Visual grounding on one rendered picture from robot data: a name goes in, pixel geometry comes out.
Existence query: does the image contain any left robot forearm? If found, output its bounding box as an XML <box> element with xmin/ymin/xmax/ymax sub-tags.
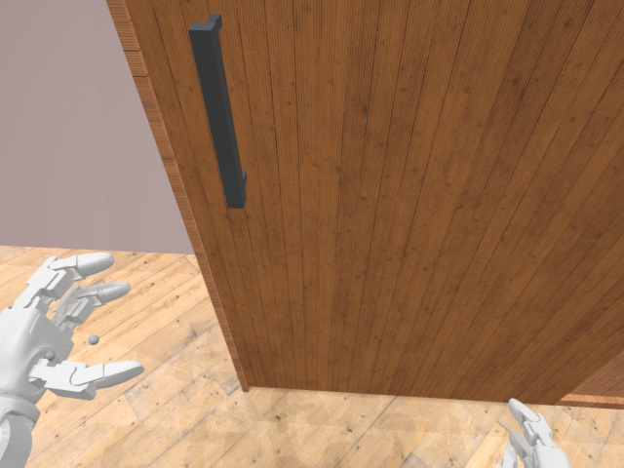
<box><xmin>0</xmin><ymin>393</ymin><xmax>41</xmax><ymax>468</ymax></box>

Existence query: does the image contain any handle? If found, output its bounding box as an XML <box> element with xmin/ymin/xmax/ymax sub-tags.
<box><xmin>188</xmin><ymin>14</ymin><xmax>247</xmax><ymax>209</ymax></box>

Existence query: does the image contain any robot right hand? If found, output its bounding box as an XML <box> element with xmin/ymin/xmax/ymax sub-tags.
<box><xmin>495</xmin><ymin>399</ymin><xmax>571</xmax><ymax>468</ymax></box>

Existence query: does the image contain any wardrobe door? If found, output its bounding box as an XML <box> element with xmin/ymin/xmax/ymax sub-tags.
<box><xmin>125</xmin><ymin>0</ymin><xmax>624</xmax><ymax>406</ymax></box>
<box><xmin>568</xmin><ymin>349</ymin><xmax>624</xmax><ymax>397</ymax></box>

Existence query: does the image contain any robot left hand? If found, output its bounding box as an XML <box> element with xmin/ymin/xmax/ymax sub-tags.
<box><xmin>0</xmin><ymin>253</ymin><xmax>144</xmax><ymax>405</ymax></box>

